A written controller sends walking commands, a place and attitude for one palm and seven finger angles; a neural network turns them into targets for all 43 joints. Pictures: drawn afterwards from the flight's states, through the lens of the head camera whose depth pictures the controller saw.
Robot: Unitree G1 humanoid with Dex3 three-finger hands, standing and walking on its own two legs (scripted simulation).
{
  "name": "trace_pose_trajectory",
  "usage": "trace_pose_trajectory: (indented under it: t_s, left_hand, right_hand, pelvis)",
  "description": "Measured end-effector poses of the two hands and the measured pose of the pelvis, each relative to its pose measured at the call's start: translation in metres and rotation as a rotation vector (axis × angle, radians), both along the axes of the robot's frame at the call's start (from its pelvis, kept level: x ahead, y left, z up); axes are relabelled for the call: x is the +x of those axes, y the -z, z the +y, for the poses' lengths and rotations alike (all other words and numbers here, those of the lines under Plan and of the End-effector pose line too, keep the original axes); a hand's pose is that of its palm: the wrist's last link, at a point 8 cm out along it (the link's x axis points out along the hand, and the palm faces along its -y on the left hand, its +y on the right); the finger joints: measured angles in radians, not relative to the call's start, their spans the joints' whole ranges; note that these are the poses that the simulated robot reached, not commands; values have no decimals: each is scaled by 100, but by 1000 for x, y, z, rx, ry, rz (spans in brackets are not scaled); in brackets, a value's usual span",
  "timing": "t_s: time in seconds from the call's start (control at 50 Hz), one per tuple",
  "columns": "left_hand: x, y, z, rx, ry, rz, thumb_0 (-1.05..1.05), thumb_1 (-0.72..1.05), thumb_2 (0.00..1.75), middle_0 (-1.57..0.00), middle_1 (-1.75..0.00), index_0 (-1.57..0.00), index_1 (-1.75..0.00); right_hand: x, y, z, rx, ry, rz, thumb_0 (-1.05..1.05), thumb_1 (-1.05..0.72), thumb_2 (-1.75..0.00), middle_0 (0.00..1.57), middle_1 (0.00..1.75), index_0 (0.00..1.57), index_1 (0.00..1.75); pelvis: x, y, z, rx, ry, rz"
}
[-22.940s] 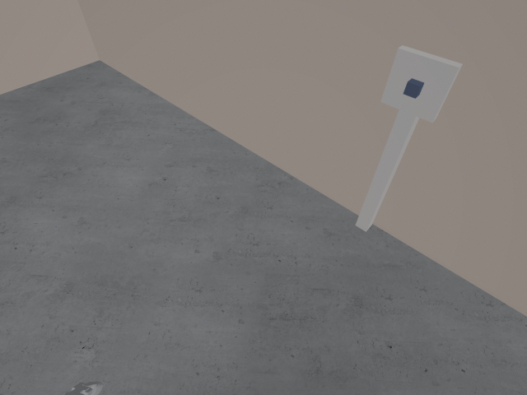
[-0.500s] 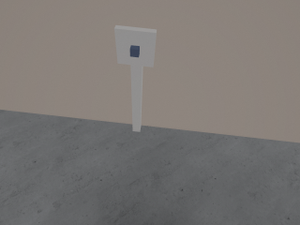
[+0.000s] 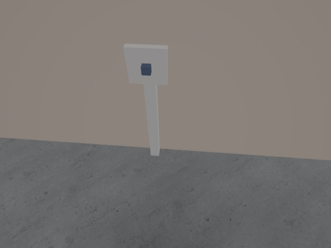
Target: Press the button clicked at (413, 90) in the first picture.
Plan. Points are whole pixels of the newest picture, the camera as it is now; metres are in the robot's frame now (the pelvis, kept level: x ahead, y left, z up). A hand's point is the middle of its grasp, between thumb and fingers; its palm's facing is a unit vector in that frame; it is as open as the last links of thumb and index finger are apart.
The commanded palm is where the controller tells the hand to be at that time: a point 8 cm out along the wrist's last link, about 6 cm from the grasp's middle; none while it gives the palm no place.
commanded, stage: let the arm hang, fingers relaxed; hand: left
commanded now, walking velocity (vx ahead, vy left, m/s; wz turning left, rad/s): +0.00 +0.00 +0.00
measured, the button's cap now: (146, 69) +0.80 +0.13 -0.01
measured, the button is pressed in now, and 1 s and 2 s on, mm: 0 0 0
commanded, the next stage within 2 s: stand and wait in 0.26 s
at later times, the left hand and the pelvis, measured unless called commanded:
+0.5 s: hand out of the picture +0.01 +0.17 -0.17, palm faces +0.03 -0.98 -0.19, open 7.3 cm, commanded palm none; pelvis +0.02 +0.00 +0.00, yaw +0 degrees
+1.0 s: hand out of the picture +0.06 +0.19 -0.17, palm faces +0.02 -0.97 -0.24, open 7.3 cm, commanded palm none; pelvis +0.03 -0.01 +0.00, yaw +0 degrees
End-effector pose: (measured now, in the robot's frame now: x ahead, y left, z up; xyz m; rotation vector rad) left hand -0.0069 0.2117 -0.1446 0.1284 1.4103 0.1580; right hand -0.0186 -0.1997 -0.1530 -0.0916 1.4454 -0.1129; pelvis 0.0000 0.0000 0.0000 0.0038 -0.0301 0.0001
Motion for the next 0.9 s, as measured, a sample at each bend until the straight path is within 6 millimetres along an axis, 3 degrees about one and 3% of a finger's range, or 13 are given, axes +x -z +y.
trace_pose_trajectory:
  t_s: [0.3,0.56,0.9]
  left_hand:
    - [10,1,3,-4,-2,10,1,92,89,-20,-30,-20,-30]
    - [18,-3,8,12,-2,16,0,91,89,-20,-30,-20,-30]
    - [52,-7,20,44,18,-36,0,91,89,-20,-30,-20,-30]
  right_hand:
    - [6,-6,-12,-39,6,15,0,-91,-90,20,30,20,30]
    - [34,-6,-17,-46,-14,-25,0,-91,-90,20,30,20,30]
    - [64,-11,-41,-89,-40,-61,0,-90,-90,20,30,20,30]
  pelvis:
    - [11,-1,-2,-2,0,4]
    - [20,-3,-2,-1,0,5]
    - [30,-4,-7,0,-6,7]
